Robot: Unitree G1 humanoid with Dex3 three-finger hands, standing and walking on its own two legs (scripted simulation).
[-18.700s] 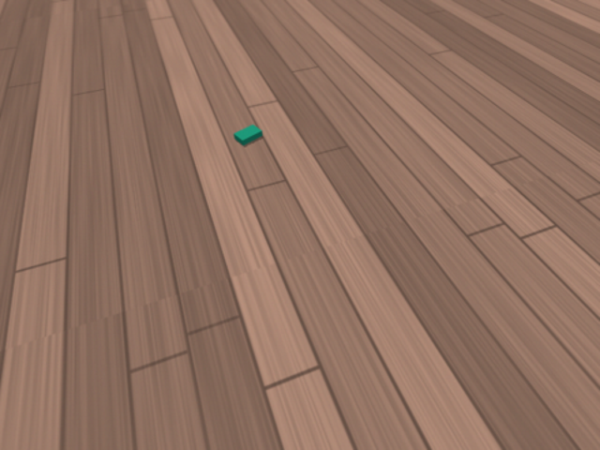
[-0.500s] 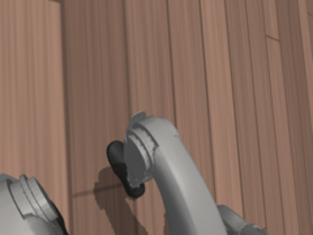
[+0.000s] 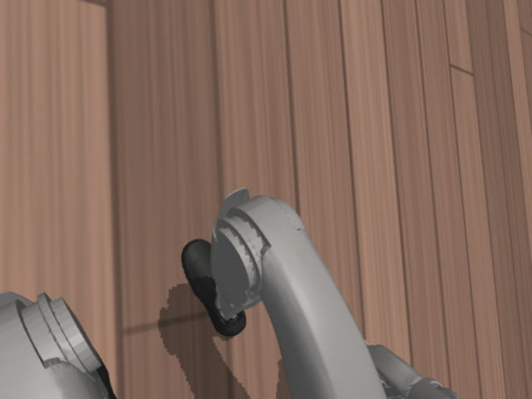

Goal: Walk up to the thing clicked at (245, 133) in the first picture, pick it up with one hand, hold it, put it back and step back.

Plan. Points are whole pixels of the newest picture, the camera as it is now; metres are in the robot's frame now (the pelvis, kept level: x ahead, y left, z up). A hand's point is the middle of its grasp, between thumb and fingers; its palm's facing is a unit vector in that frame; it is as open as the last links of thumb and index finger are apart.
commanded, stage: close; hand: left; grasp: from above
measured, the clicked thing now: out of the picture +0.49 +0.28 -0.31
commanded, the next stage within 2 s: settle in 0.14 s
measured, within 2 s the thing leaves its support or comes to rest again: leaves its support in 0.50 s
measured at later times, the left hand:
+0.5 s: hand out of the picture +0.48 +0.28 -0.27, palm faces -0.46 -0.10 -0.88, open 10.9 cm
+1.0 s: hand out of the picture +0.48 +0.29 -0.16, palm faces -0.45 -0.06 -0.89, open 10.9 cm
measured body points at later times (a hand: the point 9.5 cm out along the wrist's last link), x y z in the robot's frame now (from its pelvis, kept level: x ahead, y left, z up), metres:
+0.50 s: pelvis +0.00 +0.00 +0.00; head +0.30 +0.12 +0.31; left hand +0.50 +0.28 -0.22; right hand +0.03 -0.25 -0.03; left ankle +0.06 +0.12 -0.29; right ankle +0.14 -0.13 -0.29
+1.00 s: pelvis +0.00 -0.01 +0.02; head +0.25 +0.10 +0.38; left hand +0.50 +0.29 -0.11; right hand +0.08 -0.27 -0.06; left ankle +0.06 +0.12 -0.29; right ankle +0.14 -0.13 -0.29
